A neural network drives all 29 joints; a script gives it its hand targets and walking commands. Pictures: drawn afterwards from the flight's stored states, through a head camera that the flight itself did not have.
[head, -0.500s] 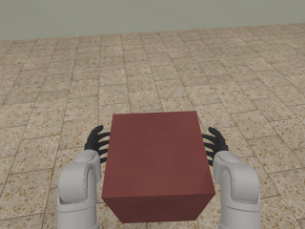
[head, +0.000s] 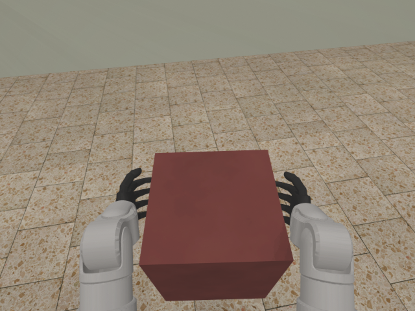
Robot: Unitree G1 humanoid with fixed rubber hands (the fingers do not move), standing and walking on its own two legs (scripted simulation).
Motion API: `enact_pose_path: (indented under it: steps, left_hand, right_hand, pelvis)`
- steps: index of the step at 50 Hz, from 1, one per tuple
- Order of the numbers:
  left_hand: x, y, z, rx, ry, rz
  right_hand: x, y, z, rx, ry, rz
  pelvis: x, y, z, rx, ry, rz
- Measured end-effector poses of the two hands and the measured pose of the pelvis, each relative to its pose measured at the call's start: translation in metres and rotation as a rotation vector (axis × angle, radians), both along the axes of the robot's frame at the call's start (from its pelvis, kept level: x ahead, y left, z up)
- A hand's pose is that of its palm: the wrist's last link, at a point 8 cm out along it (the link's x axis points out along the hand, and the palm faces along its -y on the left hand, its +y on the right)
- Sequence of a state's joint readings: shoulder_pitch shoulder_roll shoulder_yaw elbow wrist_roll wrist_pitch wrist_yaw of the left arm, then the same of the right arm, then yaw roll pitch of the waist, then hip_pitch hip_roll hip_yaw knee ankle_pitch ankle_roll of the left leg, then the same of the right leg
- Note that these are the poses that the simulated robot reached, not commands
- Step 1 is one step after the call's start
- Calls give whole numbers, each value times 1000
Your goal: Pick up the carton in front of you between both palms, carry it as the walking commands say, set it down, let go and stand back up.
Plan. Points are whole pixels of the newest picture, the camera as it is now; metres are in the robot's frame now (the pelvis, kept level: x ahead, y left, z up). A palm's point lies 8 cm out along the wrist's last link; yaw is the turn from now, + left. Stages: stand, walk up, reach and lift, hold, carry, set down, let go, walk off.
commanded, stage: carry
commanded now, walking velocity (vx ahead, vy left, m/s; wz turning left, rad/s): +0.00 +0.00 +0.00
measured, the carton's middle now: (213, 230) +0.27 -0.01 +0.02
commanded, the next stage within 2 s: hold in 1.82 s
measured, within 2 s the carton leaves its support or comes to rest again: neither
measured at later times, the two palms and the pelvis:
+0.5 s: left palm (134, 220) +0.28 +0.15 +0.05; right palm (288, 215) +0.28 -0.15 +0.05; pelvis +0.02 -0.01 -0.01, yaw +1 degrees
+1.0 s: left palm (131, 229) +0.26 +0.15 +0.04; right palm (287, 226) +0.27 -0.15 +0.04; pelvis -0.02 +0.00 +0.00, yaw +1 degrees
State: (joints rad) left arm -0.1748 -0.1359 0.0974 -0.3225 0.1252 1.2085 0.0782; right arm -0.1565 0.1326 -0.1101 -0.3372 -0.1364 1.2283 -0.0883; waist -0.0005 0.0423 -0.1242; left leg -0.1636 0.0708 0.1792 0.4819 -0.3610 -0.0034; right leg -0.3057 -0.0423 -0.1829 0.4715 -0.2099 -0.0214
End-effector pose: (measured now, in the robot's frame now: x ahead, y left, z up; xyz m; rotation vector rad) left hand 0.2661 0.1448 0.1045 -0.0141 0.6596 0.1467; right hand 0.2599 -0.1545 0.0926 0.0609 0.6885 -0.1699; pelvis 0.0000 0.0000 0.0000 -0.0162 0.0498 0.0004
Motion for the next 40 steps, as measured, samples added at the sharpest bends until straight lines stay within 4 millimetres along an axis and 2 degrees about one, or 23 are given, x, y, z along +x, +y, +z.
enact_pose_path:
  steps: [6,15,25,40]
  left_hand:
    - [19,-4,-20,-2,64,5]
    - [22,-1,-42,2,64,19]
    - [11,2,-54,34,40,3]
    - [7,4,-69,59,2,-16]
  right_hand:
    - [22,-4,-16,-22,65,14]
    - [32,0,-34,-48,64,51]
    - [22,2,-47,-78,39,81]
    - [17,5,-62,-107,0,95]
  pelvis:
    - [20,-7,-2,4,16,10]
    - [25,-11,-5,8,21,19]
    - [17,-10,-6,8,-1,23]
    - [-14,-8,-2,14,-18,20]
